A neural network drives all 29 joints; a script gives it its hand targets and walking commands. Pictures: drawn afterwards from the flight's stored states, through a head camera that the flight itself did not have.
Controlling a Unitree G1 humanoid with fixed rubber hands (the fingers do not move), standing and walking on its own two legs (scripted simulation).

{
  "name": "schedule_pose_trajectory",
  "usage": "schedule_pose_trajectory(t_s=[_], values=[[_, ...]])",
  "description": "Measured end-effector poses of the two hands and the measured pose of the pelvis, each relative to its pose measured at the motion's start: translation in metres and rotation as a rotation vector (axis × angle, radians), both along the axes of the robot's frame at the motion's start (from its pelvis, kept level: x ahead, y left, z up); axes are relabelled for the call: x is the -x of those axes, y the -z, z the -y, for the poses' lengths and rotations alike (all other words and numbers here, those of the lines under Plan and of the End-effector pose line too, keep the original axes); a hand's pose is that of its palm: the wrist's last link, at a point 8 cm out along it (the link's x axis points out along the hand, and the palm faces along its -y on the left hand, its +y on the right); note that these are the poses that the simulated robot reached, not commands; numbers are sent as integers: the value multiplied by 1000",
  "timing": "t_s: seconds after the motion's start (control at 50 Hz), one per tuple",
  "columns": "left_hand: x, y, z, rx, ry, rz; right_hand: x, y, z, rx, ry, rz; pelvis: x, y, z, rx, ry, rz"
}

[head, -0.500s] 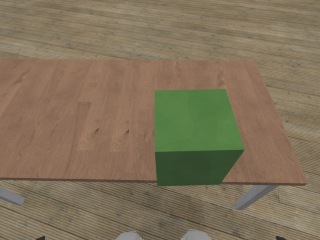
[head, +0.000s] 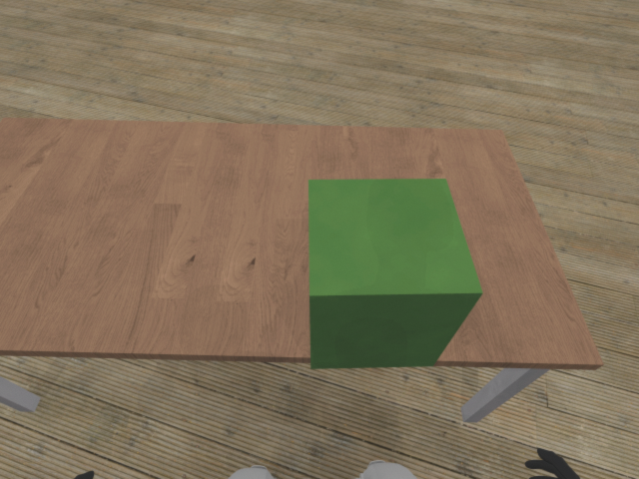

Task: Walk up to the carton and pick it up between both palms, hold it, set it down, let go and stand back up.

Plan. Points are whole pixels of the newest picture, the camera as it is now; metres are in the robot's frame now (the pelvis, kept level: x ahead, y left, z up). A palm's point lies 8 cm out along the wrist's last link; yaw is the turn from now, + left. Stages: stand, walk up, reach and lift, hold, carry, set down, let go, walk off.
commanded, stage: walk up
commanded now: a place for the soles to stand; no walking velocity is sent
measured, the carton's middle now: (374, 279) +0.42 -0.09 -0.06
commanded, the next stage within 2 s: stand in 0.56 s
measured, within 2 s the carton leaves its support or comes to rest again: neither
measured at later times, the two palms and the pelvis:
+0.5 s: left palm out of the picture +0.09 +0.31 -0.10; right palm out of the picture +0.10 -0.32 -0.10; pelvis +0.00 +0.00 +0.00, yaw +0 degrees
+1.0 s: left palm (120, 456) +0.18 +0.25 -0.08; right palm out of the picture +0.14 -0.30 -0.09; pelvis +0.00 -0.01 +0.00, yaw +0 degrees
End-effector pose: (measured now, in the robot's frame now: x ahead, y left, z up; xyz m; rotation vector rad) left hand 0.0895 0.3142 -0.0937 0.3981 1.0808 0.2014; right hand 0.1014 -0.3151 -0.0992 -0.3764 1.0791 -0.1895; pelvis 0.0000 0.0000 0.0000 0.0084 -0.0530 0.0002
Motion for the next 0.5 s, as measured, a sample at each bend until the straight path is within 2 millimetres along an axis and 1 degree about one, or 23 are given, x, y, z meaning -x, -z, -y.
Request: schedule_pose_trajectory(t_s=[0.2, 0.5], values=[[3, 2, 6, 17, 0, 2, 2, 0, 0, -6, -3, 4, 3, 0, 0, 0, 0, 5], [3, 2, 5, 14, 1, 2, 2, 0, 0, -3, -1, 8, 3, 0, 0, -1, 0, 7]])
